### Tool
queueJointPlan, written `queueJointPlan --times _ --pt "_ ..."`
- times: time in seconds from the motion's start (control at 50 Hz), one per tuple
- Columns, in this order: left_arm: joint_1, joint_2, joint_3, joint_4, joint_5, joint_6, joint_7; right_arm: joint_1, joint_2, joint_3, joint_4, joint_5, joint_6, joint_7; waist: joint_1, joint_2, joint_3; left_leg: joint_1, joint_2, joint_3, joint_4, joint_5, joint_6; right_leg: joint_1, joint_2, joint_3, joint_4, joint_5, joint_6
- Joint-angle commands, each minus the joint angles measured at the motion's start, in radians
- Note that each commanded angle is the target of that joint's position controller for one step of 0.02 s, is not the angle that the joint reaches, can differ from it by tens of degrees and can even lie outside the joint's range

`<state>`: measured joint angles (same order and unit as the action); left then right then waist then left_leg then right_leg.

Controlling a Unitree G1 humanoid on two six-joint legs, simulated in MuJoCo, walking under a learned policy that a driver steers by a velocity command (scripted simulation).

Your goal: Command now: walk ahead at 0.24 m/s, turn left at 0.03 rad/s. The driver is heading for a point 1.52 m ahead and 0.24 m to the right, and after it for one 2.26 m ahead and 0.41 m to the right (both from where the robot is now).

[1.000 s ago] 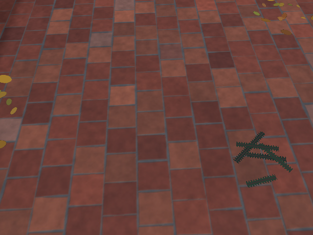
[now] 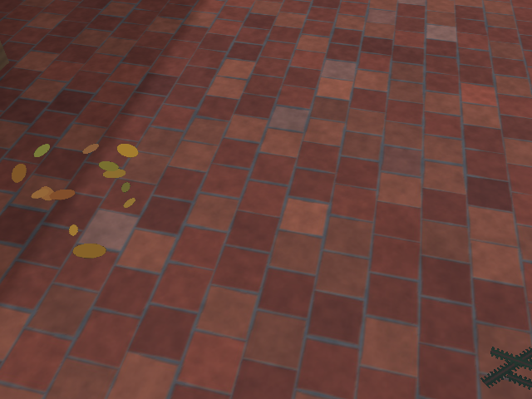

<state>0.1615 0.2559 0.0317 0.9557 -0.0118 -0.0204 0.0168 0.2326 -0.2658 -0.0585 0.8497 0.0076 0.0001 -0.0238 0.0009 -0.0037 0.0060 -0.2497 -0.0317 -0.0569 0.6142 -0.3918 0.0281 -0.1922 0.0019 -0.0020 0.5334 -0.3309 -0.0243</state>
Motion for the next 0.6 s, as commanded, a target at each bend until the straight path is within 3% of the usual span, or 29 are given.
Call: queueJointPlan --times 0.02,0.04,0.08,0.1,0.12,0.14,0.16,0.18,0.2,0.26,0.32,0.36,0.44,0.48,0.5,0.52,0.54,0.56,0.58,0.6 --pt "0.019 0.207 0.051 -0.027 -0.007 -0.022 0.009 -0.086 -0.082 -0.019 -0.080 0.014 -0.056 0.007 0.027 -0.153 0.139 -0.203 0.046 0.042 0.088 -0.030 0.018 -0.032 -0.329 0.450 -0.360 -0.426 -0.215" --pt "-0.005 0.200 0.051 -0.034 -0.011 -0.026 0.005 -0.060 -0.079 -0.021 -0.068 0.015 -0.065 0.013 0.006 -0.150 0.128 -0.157 0.053 0.050 0.046 -0.035 0.029 -0.044 -0.312 0.409 -0.349 -0.368 -0.200" --pt "-0.082 0.177 0.046 -0.056 -0.022 -0.022 -0.005 0.064 -0.076 -0.030 -0.003 0.016 -0.076 0.021 -0.066 -0.130 0.091 0.119 0.019 0.089 -0.140 0.069 0.048 -0.174 -0.208 0.245 -0.278 -0.250 -0.136" --pt "-0.097 0.140 0.036 -0.064 -0.017 -0.026 -0.008 0.143 -0.100 -0.043 0.034 0.012 -0.075 0.019 -0.092 -0.073 0.062 0.240 0.040 0.032 -0.172 0.104 0.052 -0.241 -0.146 0.159 -0.157 -0.151 -0.097" --pt "-0.114 0.069 0.015 -0.087 -0.008 -0.037 -0.013 0.240 -0.168 -0.062 0.054 0.009 -0.078 0.013 -0.110 0.147 0.024 0.359 0.204 -0.269 -0.317 -0.060 0.125 -0.382 -0.024 0.003 0.142 -0.068 -0.025" --pt "-0.148 0.092 0.019 -0.127 -0.015 -0.057 -0.010 0.301 -0.238 -0.075 0.054 0.002 -0.087 0.028 -0.135 0.309 0.023 0.423 0.377 -0.625 -0.445 -0.109 0.254 -0.548 0.046 -0.002 0.383 -0.204 -0.004" --pt "-0.134 0.142 0.034 -0.120 -0.028 -0.069 -0.014 0.247 -0.172 -0.052 0.042 -0.006 -0.101 0.030 -0.095 0.192 0.053 0.415 0.406 -0.629 -0.432 -0.091 0.278 -0.633 -0.012 0.072 0.542 -0.234 -0.019" --pt "-0.101 0.143 0.034 -0.105 -0.037 -0.078 -0.023 0.204 -0.130 -0.039 0.025 -0.005 -0.111 0.031 -0.067 0.133 0.062 0.425 0.369 -0.527 -0.421 -0.046 0.246 -0.664 -0.052 0.093 0.589 -0.146 -0.042" --pt "-0.091 0.134 0.034 -0.092 -0.032 -0.084 -0.027 0.179 -0.126 -0.036 0.018 -0.003 -0.113 0.032 -0.055 0.092 0.057 0.426 0.337 -0.437 -0.431 0.004 0.211 -0.675 -0.083 0.080 0.581 -0.058 -0.054" --pt "-0.126 0.108 0.034 -0.095 -0.013 -0.082 -0.048 0.185 -0.084 -0.014 0.025 -0.007 -0.098 0.030 -0.049 0.095 0.061 0.380 0.268 -0.234 -0.460 0.325 0.157 -0.619 -0.118 0.037 0.468 0.096 -0.031" --pt "-0.205 0.062 0.018 -0.128 0.000 -0.073 -0.056 0.215 -0.108 -0.016 0.040 -0.003 -0.085 0.015 -0.065 0.078 0.077 0.315 0.230 -0.118 -0.485 0.443 0.160 -0.570 -0.093 -0.013 0.294 0.204 0.018" --pt "-0.275 0.046 0.007 -0.156 -0.004 -0.072 -0.058 0.227 -0.128 -0.018 0.048 -0.006 -0.082 0.007 -0.081 0.085 0.099 0.239 0.209 -0.067 -0.512 0.413 0.153 -0.488 -0.065 -0.039 0.146 0.303 0.033" --pt "-0.338 0.072 0.006 -0.197 -0.016 -0.072 -0.064 0.256 -0.139 -0.023 0.080 0.006 -0.085 0.006 -0.078 0.109 0.140 0.230 0.251 -0.043 -0.535 0.404 0.144 -0.404 -0.043 -0.033 0.015 0.382 0.008" --pt "-0.324 0.100 0.015 -0.206 -0.016 -0.078 -0.070 0.241 -0.145 -0.028 0.087 0.012 -0.080 0.005 -0.047 0.107 0.124 0.303 0.280 -0.032 -0.488 0.512 0.126 -0.382 -0.039 -0.020 -0.019 0.354 -0.024" --pt "-0.287 0.119 0.024 -0.200 -0.015 -0.080 -0.071 0.226 -0.155 -0.032 0.084 0.009 -0.075 0.004 -0.020 0.116 0.090 0.335 0.285 -0.020 -0.434 0.662 0.115 -0.330 -0.023 -0.029 -0.020 0.326 -0.041" --pt "-0.217 0.144 0.037 -0.184 -0.014 -0.079 -0.068 0.214 -0.166 -0.036 0.082 0.005 -0.068 0.003 0.020 0.136 0.030 0.354 0.282 -0.006 -0.344 0.857 0.103 -0.231 0.006 -0.051 -0.008 0.295 -0.060" --pt "-0.064 0.177 0.060 -0.139 -0.015 -0.075 -0.061 0.203 -0.160 -0.034 0.079 -0.001 -0.057 0.002 0.096 0.136 -0.062 0.326 0.248 0.026 -0.170 0.995 0.080 -0.044 0.038 -0.074 -0.006 0.282 -0.087" --pt "0.112 0.215 0.079 -0.093 -0.012 -0.068 -0.050 0.203 -0.144 -0.025 0.068 -0.009 -0.052 0.000 0.169 0.112 -0.173 0.164 0.211 0.042 0.065 0.886 0.049 0.234 -0.031 0.001 0.025 0.264 -0.125" --pt "0.248 0.302 0.099 -0.067 0.013 -0.061 -0.042 0.314 -0.028 0.006 0.050 -0.014 -0.066 0.010 0.128 -0.131 -0.336 -0.223 0.056 0.066 0.474 0.404 -0.017 0.611 -0.298 0.448 -0.023 0.042 -0.272" --pt "0.247 0.247 0.080 -0.058 0.003 -0.060 -0.049 0.311 -0.013 0.016 0.067 0.007 -0.092 0.016 0.124 -0.251 -0.412 -0.365 -0.033 -0.061 0.684 -0.160 -0.021 0.636 -0.389 0.800 -0.243 -0.145 -0.325"
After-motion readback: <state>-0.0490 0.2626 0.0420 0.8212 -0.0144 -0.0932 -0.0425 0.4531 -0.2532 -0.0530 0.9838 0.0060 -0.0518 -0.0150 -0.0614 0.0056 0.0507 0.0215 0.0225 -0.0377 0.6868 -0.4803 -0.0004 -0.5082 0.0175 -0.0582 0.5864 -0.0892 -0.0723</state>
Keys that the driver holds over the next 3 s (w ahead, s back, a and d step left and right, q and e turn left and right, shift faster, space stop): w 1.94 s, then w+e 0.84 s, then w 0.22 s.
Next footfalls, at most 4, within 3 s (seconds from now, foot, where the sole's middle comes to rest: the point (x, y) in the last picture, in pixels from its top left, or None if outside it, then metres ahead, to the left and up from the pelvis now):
0.56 right None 0.42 -0.12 -0.77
1.10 left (235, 328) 0.73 0.11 -0.77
1.62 right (318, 242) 1.03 -0.14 -0.77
2.16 left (247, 174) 1.34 0.10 -0.77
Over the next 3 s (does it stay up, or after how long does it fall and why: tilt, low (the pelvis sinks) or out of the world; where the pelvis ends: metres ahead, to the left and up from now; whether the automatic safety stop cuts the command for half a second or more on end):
stays up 1.58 -0.17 0.01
